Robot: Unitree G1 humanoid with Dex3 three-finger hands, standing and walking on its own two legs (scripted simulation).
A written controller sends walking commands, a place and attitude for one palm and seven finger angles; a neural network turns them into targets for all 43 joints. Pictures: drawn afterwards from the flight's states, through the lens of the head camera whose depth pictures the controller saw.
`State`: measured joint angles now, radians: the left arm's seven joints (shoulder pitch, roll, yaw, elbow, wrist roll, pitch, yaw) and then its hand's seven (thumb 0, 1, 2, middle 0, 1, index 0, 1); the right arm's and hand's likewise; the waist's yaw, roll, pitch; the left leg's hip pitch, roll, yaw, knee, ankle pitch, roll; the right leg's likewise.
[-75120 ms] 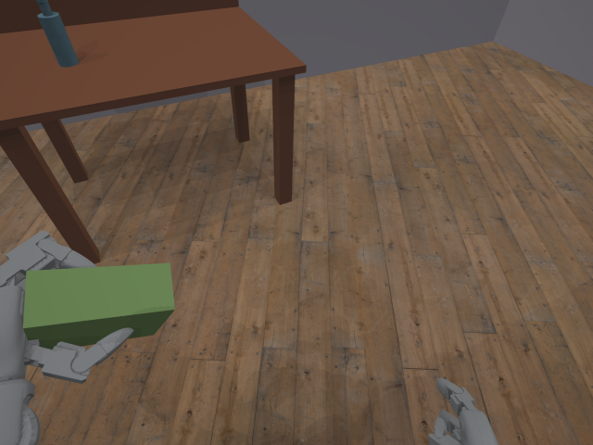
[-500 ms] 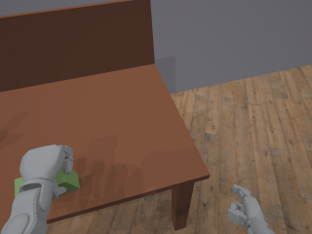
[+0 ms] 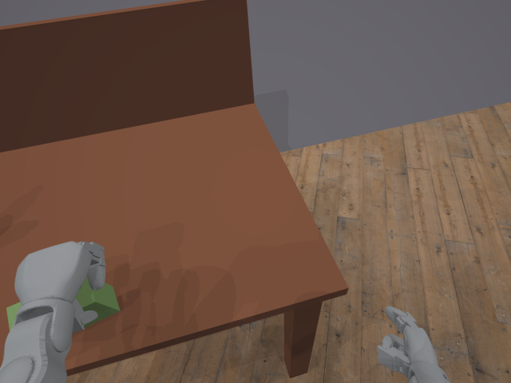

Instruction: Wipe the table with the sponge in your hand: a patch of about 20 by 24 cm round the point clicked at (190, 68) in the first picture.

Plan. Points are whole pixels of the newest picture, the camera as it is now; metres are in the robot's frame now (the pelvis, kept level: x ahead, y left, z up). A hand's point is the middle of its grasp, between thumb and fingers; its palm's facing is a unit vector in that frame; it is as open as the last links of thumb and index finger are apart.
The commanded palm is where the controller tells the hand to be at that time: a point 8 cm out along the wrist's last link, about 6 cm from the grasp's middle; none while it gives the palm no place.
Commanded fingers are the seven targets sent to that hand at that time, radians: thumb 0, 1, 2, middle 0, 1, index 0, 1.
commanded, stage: lower the sponge onto the table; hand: left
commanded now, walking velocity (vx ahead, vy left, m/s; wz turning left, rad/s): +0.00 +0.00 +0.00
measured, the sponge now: (74, 311) +0.20 +0.35 -0.01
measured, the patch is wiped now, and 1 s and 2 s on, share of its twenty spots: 0.95 0.95 0.95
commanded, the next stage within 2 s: none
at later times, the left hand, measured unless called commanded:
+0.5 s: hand (84, 306) +0.19 +0.30 +0.04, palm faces -0.07 -0.12 -0.99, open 7.1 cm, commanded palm +0.17 +0.30 +0.10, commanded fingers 0.00 0.10 1.30 -1.20 -1.60 -1.20 -1.60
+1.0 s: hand (89, 304) +0.19 +0.30 +0.03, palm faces -0.06 -0.09 -0.99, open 7.1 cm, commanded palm +0.17 +0.31 +0.08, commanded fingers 0.00 0.10 1.30 -1.20 -1.60 -1.20 -1.60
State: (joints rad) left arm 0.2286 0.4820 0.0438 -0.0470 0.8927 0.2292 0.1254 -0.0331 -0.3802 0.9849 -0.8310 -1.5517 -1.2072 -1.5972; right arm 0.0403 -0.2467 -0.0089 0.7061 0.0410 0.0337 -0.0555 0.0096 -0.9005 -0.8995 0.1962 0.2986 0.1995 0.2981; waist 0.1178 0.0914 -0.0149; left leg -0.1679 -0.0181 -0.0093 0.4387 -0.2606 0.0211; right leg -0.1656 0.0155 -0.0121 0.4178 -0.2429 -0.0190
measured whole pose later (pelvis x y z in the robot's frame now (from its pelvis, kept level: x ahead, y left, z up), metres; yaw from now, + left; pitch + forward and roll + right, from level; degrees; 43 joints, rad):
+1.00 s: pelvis -0.01 -0.01 +0.00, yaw +0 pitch +0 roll +0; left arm 0.22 0.45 0.03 0.05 0.92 0.19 0.14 -0.04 -0.40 1.06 -0.82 -1.53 -1.21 -1.60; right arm 0.06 -0.26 -0.02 0.71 0.04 0.05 -0.05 0.01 -0.90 -0.90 0.20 0.30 0.20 0.30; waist 0.11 0.09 -0.03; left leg -0.22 -0.01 -0.01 0.47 -0.26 0.01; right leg -0.22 0.03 -0.01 0.45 -0.24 -0.03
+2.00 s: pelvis -0.01 -0.01 -0.01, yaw +0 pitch +5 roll +0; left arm 0.18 0.44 0.02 0.12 0.94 0.19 0.20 -0.01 -0.50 1.15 -0.82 -1.60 -1.22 -1.63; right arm 0.10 -0.27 -0.02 0.69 0.06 0.05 -0.06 0.01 -0.90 -0.90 0.20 0.30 0.20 0.30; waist 0.11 0.09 -0.08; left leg -0.35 -0.01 -0.01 0.56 -0.29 0.01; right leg -0.36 0.02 -0.01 0.55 -0.28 -0.03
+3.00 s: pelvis -0.03 -0.02 -0.02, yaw +1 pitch +10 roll +0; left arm -0.25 0.58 0.07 0.63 0.98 0.04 0.17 0.03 -0.60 1.17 -0.89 -1.44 -1.21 -1.60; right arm 0.19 -0.29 -0.04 0.71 0.07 0.04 -0.08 0.01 -0.90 -0.90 0.20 0.30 0.20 0.30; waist 0.06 0.08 -0.09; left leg -0.56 0.00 -0.04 0.70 -0.32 0.01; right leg -0.55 0.03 -0.04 0.67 -0.30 -0.04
